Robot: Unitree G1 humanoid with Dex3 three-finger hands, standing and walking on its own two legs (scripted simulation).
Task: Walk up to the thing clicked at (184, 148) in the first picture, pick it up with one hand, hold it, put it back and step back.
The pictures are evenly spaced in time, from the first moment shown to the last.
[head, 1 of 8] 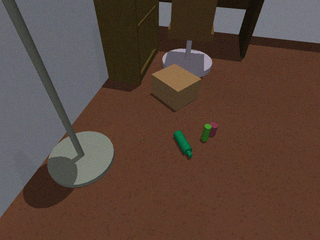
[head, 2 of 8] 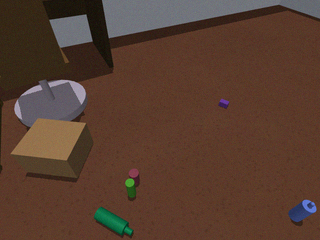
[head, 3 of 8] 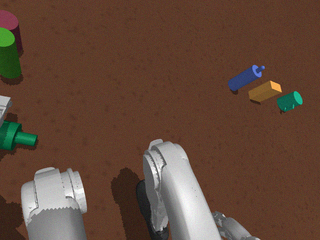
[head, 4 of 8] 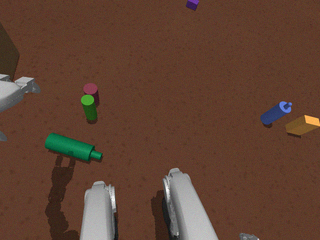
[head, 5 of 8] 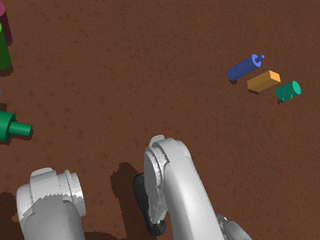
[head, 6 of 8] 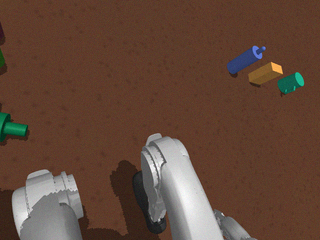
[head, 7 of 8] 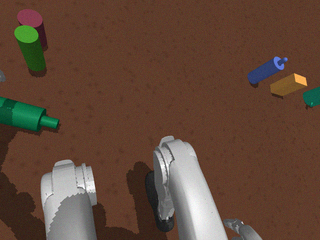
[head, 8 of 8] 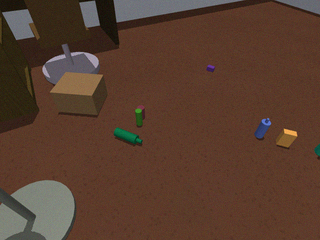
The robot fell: no
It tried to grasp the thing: yes
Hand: left
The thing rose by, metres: 0.00
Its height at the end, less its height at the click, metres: +0.00
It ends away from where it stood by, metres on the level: 0.01
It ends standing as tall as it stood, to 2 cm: yes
